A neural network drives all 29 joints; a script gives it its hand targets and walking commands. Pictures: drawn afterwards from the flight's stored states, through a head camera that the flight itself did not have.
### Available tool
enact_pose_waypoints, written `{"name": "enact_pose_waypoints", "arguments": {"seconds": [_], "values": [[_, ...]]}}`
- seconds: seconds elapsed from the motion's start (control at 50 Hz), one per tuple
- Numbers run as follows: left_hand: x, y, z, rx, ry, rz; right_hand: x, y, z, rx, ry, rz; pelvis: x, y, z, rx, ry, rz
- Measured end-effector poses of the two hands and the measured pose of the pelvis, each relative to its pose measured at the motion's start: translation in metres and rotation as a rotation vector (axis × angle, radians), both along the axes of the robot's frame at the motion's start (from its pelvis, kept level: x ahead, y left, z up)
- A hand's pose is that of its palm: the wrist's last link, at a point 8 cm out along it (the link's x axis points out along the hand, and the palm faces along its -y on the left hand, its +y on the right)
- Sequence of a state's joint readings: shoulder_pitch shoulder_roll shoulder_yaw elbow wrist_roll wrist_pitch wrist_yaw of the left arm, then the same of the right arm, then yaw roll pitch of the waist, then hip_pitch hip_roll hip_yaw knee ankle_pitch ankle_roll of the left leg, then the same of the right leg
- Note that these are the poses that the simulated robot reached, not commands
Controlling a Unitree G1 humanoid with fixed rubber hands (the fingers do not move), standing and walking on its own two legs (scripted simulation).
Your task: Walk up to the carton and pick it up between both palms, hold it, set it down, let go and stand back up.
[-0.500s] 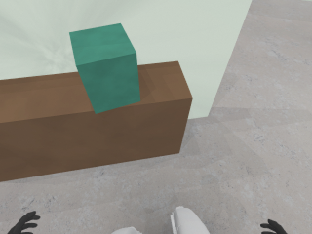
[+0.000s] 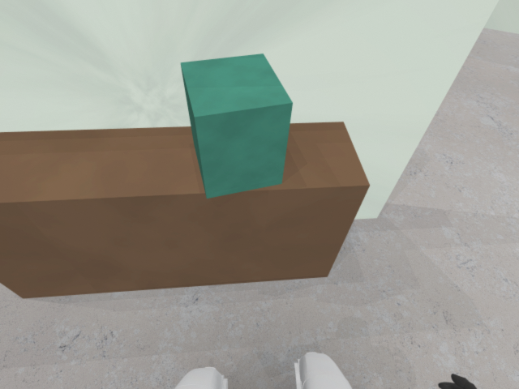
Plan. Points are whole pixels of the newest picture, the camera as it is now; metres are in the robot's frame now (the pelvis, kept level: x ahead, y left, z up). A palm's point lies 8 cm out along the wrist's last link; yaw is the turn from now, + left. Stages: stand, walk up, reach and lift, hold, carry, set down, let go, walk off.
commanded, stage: walk up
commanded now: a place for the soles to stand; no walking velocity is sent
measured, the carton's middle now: (234, 127) +0.69 +0.04 -0.03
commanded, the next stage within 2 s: none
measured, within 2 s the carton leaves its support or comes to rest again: neither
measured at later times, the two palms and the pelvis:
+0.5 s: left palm (59, 347) +0.20 +0.29 -0.05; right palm (475, 365) +0.16 -0.35 -0.08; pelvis +0.10 -0.03 +0.01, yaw +1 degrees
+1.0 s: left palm (8, 341) +0.22 +0.39 -0.08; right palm (401, 305) +0.25 -0.26 -0.07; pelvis +0.17 +0.06 +0.01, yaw +2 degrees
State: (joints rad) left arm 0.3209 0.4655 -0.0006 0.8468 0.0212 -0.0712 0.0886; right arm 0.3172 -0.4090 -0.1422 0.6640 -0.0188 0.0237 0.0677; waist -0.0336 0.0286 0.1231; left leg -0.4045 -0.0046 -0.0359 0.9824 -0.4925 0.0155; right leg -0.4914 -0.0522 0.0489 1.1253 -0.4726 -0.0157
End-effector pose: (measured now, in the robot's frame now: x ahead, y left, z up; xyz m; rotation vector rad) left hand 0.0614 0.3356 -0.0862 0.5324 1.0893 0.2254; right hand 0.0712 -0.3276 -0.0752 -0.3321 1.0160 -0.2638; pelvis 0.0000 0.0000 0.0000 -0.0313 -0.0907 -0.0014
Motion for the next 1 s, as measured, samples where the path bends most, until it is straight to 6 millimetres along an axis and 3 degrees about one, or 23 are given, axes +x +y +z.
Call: {"name": "enact_pose_waypoints", "arguments": {"seconds": [0.08,0.18,0.38,0.44,0.56,0.68,0.78,0.88,1.0], "values": [[0.037,0.005,0.007,-0.020,-0.033,-0.047,-0.005,0.009,0.013,-0.016,0.012,-0.025,0.011,0.009,0.010,-0.018,-0.006,0.010],[0.081,0.007,0.014,-0.029,-0.069,-0.086,0.007,0.009,0.018,-0.031,0.012,-0.036,0.027,0.012,0.013,-0.021,0.010,0.009],[0.156,-0.029,0.022,0.001,-0.100,-0.136,0.042,-0.016,-0.009,0.013,0.067,-0.039,0.069,-0.019,0.005,0.032,0.067,-0.005],[0.153,-0.041,0.027,0.000,-0.095,-0.114,0.063,-0.022,-0.011,0.032,0.059,-0.010,0.085,-0.031,0.008,0.033,0.050,0.004],[0.113,-0.034,0.040,0.027,-0.029,-0.009,0.113,-0.023,-0.006,0.046,0.030,0.045,0.110,-0.034,0.018,0.055,0.031,0.023],[0.070,-0.015,0.038,0.031,0.061,0.078,0.147,-0.004,-0.008,0.045,0.031,0.094,0.126,-0.019,0.017,0.036,0.036,0.023],[0.055,0.007,0.025,-0.001,0.104,0.122,0.175,0.021,-0.001,0.014,0.024,0.121,0.140,0.007,0.013,0.006,0.044,0.029],[0.077,0.043,0.002,-0.025,0.089,0.115,0.189,0.051,-0.004,-0.021,0.010,0.115,0.152,0.044,-0.001,0.004,0.037,0.046],[0.154,0.059,0.006,-0.043,-0.023,0.025,0.183,0.070,0.007,-0.022,-0.019,0.067,0.167,0.065,0.006,-0.009,-0.002,0.038]]}}
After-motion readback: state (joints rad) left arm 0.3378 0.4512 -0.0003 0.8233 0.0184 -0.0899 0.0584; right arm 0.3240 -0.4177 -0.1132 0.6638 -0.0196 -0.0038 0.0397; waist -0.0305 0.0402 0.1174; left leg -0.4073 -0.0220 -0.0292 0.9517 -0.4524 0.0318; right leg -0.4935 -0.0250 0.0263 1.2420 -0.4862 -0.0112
